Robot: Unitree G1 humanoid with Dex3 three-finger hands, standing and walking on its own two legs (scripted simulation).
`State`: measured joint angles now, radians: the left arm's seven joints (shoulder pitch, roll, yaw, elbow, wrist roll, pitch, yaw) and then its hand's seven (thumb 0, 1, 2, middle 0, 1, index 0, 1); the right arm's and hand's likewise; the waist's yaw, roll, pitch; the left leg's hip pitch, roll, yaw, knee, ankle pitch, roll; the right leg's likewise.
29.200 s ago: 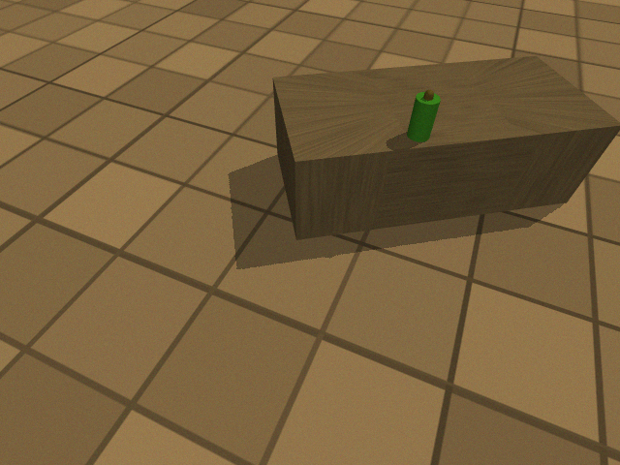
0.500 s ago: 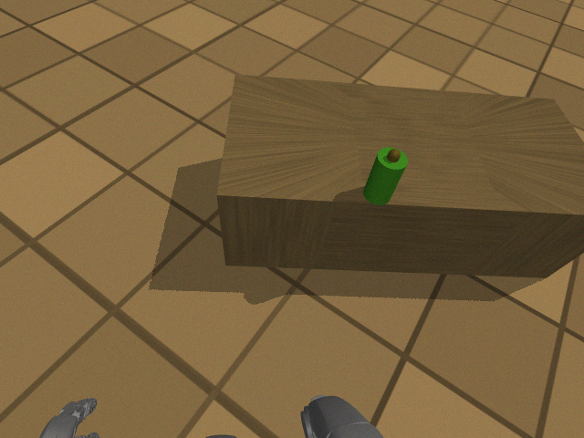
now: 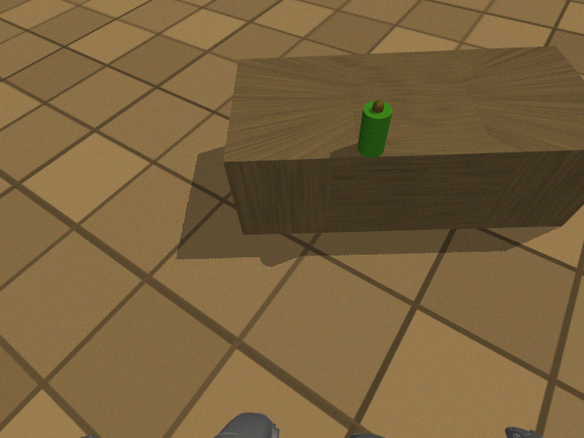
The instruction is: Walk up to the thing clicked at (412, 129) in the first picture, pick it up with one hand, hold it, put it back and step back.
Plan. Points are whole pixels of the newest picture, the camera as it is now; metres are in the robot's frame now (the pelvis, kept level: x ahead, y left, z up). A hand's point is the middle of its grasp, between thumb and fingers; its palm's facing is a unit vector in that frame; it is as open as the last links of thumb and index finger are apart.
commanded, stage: step back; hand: right
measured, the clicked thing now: (374, 126) +0.96 -0.21 -0.26
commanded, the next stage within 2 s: stand in 1.26 s
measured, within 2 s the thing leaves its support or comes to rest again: neither
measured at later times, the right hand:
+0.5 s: hand out of the picture +0.01 -0.28 -0.14, palm faces -0.07 +0.92 -0.39, open 7.4 cm
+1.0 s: hand out of the picture -0.01 -0.25 -0.16, palm faces -0.02 +0.94 -0.33, open 7.4 cm
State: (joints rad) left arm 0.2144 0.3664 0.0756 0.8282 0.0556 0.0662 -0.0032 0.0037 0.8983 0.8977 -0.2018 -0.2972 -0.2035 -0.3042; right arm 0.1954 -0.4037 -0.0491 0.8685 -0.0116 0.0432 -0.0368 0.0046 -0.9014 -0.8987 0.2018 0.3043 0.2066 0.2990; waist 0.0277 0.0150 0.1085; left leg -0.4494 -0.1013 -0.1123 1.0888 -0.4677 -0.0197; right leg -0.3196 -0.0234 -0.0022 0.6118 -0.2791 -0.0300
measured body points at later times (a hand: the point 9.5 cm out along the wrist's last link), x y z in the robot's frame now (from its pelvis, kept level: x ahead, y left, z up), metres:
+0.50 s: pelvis -0.11 -0.02 +0.00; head -0.11 -0.02 +0.45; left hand -0.08 +0.29 -0.13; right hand +0.01 -0.33 -0.11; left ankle -0.08 +0.10 -0.72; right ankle -0.11 -0.15 -0.73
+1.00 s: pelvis -0.09 +0.00 +0.00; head -0.08 +0.00 +0.45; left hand -0.02 +0.32 -0.12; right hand -0.01 -0.29 -0.13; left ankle -0.09 +0.12 -0.73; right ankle -0.09 -0.12 -0.73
